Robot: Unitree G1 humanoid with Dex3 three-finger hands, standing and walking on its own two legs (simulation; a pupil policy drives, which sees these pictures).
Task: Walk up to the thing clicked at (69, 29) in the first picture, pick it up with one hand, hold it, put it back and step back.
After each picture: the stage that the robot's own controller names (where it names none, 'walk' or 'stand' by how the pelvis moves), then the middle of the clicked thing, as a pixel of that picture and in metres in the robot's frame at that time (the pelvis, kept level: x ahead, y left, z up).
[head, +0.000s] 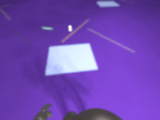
stand; (70, 28) +2.25 +0.67 -0.72
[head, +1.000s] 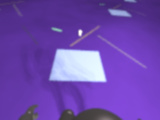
walk; (80, 33) +2.17 +0.29 -0.70
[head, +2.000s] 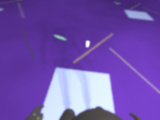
walk; (87, 44) +1.55 +0.07 -0.71
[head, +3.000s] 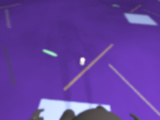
walk; (82, 61) +1.01 +0.12 -0.71
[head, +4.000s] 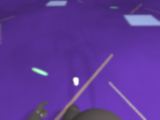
walk; (76, 81) +0.60 +0.22 -0.69
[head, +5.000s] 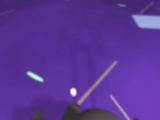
walk; (73, 92) +0.38 +0.21 -0.69
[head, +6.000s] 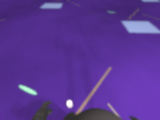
stand; (69, 104) +0.28 +0.23 -0.72
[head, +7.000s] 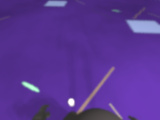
stand; (71, 102) +0.29 +0.21 -0.72
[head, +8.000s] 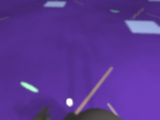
stand; (69, 102) +0.29 +0.23 -0.73
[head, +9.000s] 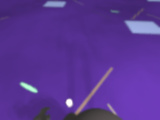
stand; (69, 103) +0.28 +0.23 -0.73
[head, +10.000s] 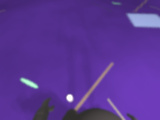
go down; (70, 98) +0.29 +0.23 -0.72
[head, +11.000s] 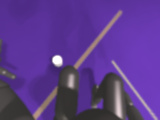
go down; (57, 61) +0.37 +0.27 -0.28
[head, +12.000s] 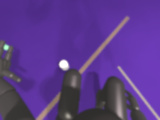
approach; (64, 65) +0.37 +0.26 -0.31
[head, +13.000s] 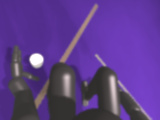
close in; (36, 61) +0.35 +0.29 -0.21
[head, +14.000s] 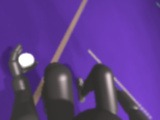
close; (26, 61) +0.35 +0.30 -0.21
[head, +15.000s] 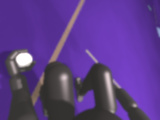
lift; (24, 61) +0.34 +0.30 -0.21
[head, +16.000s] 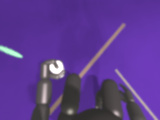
lift; (58, 69) +0.30 +0.23 -0.04
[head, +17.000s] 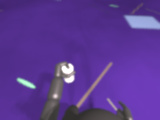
hold; (68, 73) +0.33 +0.16 +0.02
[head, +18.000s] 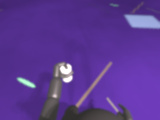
hold; (66, 73) +0.33 +0.18 +0.00
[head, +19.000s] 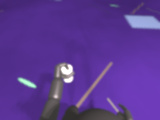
hold; (67, 73) +0.33 +0.17 +0.00
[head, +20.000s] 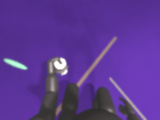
crouch; (61, 66) +0.36 +0.21 -0.06
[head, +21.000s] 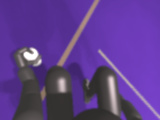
lower; (33, 57) +0.37 +0.30 -0.20
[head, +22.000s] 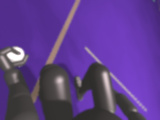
lower; (17, 57) +0.37 +0.32 -0.22
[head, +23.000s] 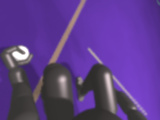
lower; (22, 56) +0.36 +0.32 -0.22
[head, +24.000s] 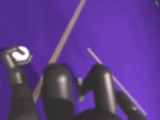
lower; (22, 56) +0.36 +0.32 -0.22
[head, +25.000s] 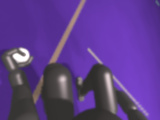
loosen; (22, 58) +0.36 +0.32 -0.22
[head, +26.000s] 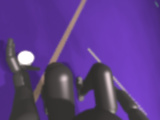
withdraw; (25, 59) +0.35 +0.29 -0.22
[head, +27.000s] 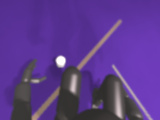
walk; (60, 62) +0.38 +0.26 -0.28
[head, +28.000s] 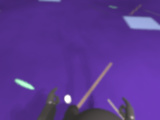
stand; (67, 99) +0.31 +0.22 -0.65
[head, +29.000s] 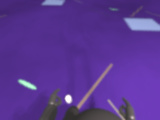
stand; (68, 99) +0.33 +0.23 -0.67
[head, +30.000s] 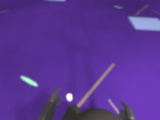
stand; (69, 97) +0.32 +0.23 -0.68
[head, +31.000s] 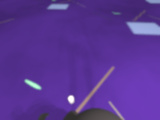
walk; (71, 99) +0.35 +0.23 -0.72
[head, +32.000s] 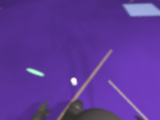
walk; (74, 81) +0.49 +0.24 -0.70
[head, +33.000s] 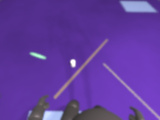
walk; (73, 63) +0.80 +0.29 -0.70
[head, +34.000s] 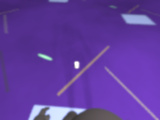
stand; (76, 65) +0.94 +0.25 -0.72
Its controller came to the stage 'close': yes
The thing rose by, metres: 0.71
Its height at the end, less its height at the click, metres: +0.00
